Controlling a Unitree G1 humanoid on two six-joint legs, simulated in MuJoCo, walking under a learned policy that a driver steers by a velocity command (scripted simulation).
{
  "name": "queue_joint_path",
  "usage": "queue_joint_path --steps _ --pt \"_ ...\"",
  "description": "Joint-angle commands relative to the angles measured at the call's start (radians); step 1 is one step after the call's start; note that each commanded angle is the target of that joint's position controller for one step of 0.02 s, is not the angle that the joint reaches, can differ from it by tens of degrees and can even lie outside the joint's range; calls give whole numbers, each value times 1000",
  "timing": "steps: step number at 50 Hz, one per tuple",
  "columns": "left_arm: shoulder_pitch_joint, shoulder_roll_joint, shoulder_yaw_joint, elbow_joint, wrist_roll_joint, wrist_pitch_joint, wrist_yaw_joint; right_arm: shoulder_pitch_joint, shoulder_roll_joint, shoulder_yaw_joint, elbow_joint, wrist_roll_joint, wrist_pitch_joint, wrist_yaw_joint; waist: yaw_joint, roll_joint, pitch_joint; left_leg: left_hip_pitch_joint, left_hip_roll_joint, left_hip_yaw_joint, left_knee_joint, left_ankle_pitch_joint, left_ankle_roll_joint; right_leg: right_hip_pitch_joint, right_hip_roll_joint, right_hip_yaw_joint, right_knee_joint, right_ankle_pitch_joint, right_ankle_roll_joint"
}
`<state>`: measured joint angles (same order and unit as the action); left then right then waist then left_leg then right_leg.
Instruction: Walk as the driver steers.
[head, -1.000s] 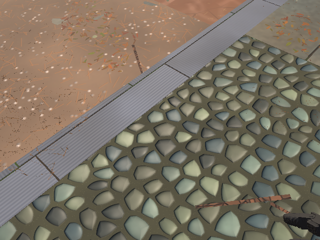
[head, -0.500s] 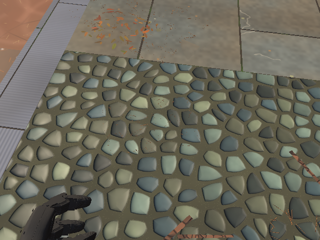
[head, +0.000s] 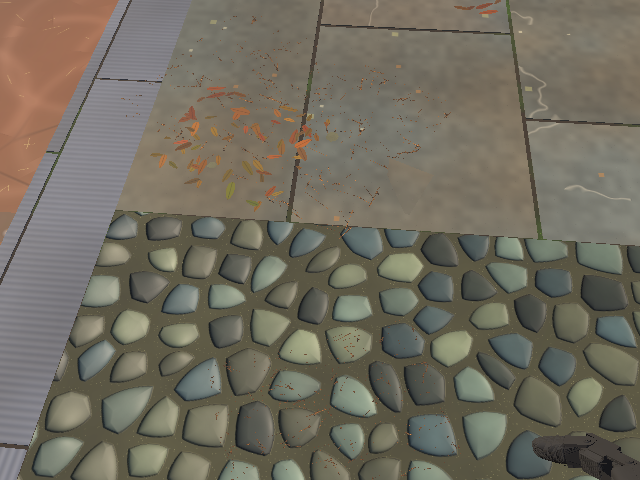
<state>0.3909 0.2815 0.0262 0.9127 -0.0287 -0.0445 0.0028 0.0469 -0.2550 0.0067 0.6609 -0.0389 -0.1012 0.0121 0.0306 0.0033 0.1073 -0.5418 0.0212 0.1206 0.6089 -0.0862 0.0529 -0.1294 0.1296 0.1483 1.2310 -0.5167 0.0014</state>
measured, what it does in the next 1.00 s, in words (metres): walks ahead, turning right: right foot, then left foot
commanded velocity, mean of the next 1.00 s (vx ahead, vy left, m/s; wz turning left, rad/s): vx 0.45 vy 0.00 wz -0.88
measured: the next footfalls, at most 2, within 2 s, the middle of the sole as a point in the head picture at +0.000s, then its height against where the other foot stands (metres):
right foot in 0.34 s outside the picture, level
left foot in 0.72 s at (336, 473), level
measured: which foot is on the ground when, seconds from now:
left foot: down 0.00-0.34, up 0.36-0.70, down 0.72-1.00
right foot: up 0.00-0.32, down 0.34-0.72, up 0.74-1.00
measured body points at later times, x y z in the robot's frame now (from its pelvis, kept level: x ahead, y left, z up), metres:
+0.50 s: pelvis +0.19 -0.05 +0.02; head +0.23 -0.10 +0.47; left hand +0.40 +0.19 -0.06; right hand +0.31 -0.37 -0.07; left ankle +0.24 +0.11 -0.64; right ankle +0.24 -0.14 -0.71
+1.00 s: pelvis +0.39 -0.14 +0.02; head +0.41 -0.14 +0.47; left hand +0.73 -0.17 -0.04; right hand +0.13 -0.31 -0.08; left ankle +0.38 +0.05 -0.71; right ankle +0.34 -0.30 -0.61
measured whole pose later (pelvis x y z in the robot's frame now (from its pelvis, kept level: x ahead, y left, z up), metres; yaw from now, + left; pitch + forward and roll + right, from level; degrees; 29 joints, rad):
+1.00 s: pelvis +0.39 -0.14 +0.02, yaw -51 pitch +3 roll +1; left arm 0.08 0.34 0.06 0.56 0.05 0.03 -0.10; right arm 0.48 -0.32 -0.07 0.82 -0.04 -0.08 0.00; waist -0.09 -0.06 -0.03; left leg 0.04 0.04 0.18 0.30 -0.39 -0.04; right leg -0.81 -0.02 0.04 1.20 -0.14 -0.05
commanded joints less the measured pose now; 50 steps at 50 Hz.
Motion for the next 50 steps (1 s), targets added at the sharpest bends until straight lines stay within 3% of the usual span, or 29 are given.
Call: queue_joint_path --steps 1,2,4,6,10,14,16,17,18,19,20,21,22,23,26,28,31,32,34,35,36,37,38,39,40,41,43,47,50 --pt "-103 153 42 -157 -37 17 17 216 -124 -53 1 26 16 -36 -127 23 -314 725 371 -368 -170 602 204 -557 -137 -22 249 -10 57" --pt "-89 126 46 -156 -30 35 20 192 -118 -50 7 24 12 -42 -91 23 -213 536 347 -290 -230 570 183 -495 -167 -46 217 11 56" --pt "-4 54 43 -160 -31 85 28 68 -110 -54 1 19 15 -34 4 89 -122 261 324 -160 -348 379 175 -362 -218 -76 91 -4 68" --pt "-47 29 39 -202 -15 98 35 -15 -133 -68 -2 17 9 -27 24 97 -86 166 295 -43 -383 406 174 -329 -247 -105 -127 103 77" --pt "-85 64 55 -223 4 89 -6 -53 -163 -90 2 49 28 -41 15 85 -207 296 268 87 -303 366 146 -222 -234 -160 -415 468 29" --pt "-161 131 97 -279 3 106 -24 -60 -171 -102 22 68 71 -43 10 77 -158 336 313 104 -209 157 86 -209 -205 -225 -505 403 -35" --pt "-68 166 129 -262 13 99 -10 -52 -144 -101 38 79 89 -39 60 12 -159 312 259 145 17 150 18 -87 -145 -237 -629 416 -102" --pt "7 267 164 -256 18 86 10 -10 -132 -99 35 58 98 -32 79 -218 -111 157 142 169 327 -130 -60 8 -228 4 -779 866 -190" --pt "-48 342 164 -302 36 75 14 4 -99 -87 -13 17 103 -31 -14 -364 -173 -108 -49 57 650 -644 -135 131 -367 397 -791 998 -380" --pt "-71 332 158 -332 54 44 -7 25 -119 -87 -20 33 94 -28 -5 -256 -362 -165 -62 -191 750 -616 -120 172 -460 594 -904 671 -456" --pt "-112 298 149 -342 40 23 -16 -30 -145 -92 -25 55 82 -27 -4 -155 -318 -208 -41 -225 735 -528 -89 156 -443 554 -937 481 -404" --pt "-156 254 139 -345 13 18 -10 -60 -143 -96 -16 48 75 -37 -17 -75 -248 -216 -18 -239 678 -438 -74 100 -392 475 -928 413 -334" --pt "-169 202 123 -343 -16 24 0 -46 -157 -104 -1 33 68 -40 -36 -28 -258 -169 14 -257 576 -365 -62 47 -348 423 -945 175 -285" --pt "-192 184 116 -355 -20 30 10 -49 -168 -110 -2 34 64 -31 -51 -56 -253 -96 17 -249 480 -316 -56 -21 -312 397 -979 -21 -260" --pt "-177 194 119 -372 0 30 33 -88 -133 -108 -6 46 42 -6 -28 -90 -225 0 -40 -215 268 -251 -77 -68 -251 373 -1019 -68 -246" --pt "-146 198 123 -366 -3 29 41 -112 -101 -102 -12 50 25 1 -12 -85 -206 48 -66 -215 137 -247 -88 -81 -228 366 -1005 -49 -244" --pt "-157 186 119 -376 -6 35 36 -103 -92 -102 -22 63 10 6 -10 -139 -170 122 -86 -208 21 -245 -99 -140 -203 376 -973 -57 -238" --pt "-156 234 126 -353 89 51 -19 -12 -90 -80 10 -4 67 5 -2 -244 -183 167 -76 -140 41 -281 -106 -166 -146 327 -962 -74 -220" --pt "-216 182 113 -378 68 59 -63 27 -107 -85 -5 18 89 -9 -40 -164 -138 327 -83 -134 -58 -237 -108 -335 -118 348 -924 -62 -193" --pt "-271 170 107 -394 57 59 -66 115 -120 -90 13 26 84 -18 -101 -111 -128 480 -70 -140 -150 -182 -97 -460 -95 339 -855 -92 -164" --pt "-324 126 94 -421 53 51 -56 251 -183 -108 43 22 74 -29 -172 -7 -133 669 23 -207 -232 -255 -75 -638 -30 257 -702 -132 -105" --pt "-317 12 61 -443 50 34 -35 333 -266 -119 49 -3 61 -39 -182 233 -171 733 300 -475 -321 -513 -46 -720 58 84 -340 -112 -78" --pt "-319 30 49 -482 51 26 -34 230 -346 -137 12 -30 56 -42 -115 241 -117 637 442 -852 -492 -824 43 -884 18 33 -192 38 -70" --pt "-339 95 58 -480 68 26 -37 155 -280 -130 -5 -23 53 -35 -73 142 -74 570 456 -831 -469 -810 80 -887 -90 18 -103 145 -65" --pt "-339 133 69 -461 81 29 -53 149 -213 -111 -5 -4 51 -27 -64 85 -76 558 381 -677 -429 -714 57 -867 -100 10 -71 198 -57" --pt "-308 137 71 -438 83 33 -69 171 -192 -102 1 5 47 -22 -59 88 -97 552 309 -528 -420 -598 27 -824 -106 -4 -44 233 -43" --pt "-304 123 64 -427 84 46 -96 246 -179 -95 35 8 34 -24 -73 118 -93 544 247 -344 -430 -432 10 -808 -131 -46 41 302 -34" --pt "-410 98 42 -443 78 56 -102 384 -150 -88 94 0 12 -7 -112 92 -20 570 238 -158 -450 -244 4 -867 -157 -76 43 380 -42" --pt "-527 86 27 -465 75 56 -116 441 -141 -83 129 -4 4 -11 -138 103 52 574 228 -29 -497 -117 -3 -837 -173 -169 -121 391 -57"
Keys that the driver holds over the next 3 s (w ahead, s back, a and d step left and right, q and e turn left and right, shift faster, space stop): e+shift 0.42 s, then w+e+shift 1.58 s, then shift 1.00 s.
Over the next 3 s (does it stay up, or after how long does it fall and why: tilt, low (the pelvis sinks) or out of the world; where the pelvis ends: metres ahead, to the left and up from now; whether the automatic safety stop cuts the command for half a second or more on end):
stays up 0.44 -1.44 0.02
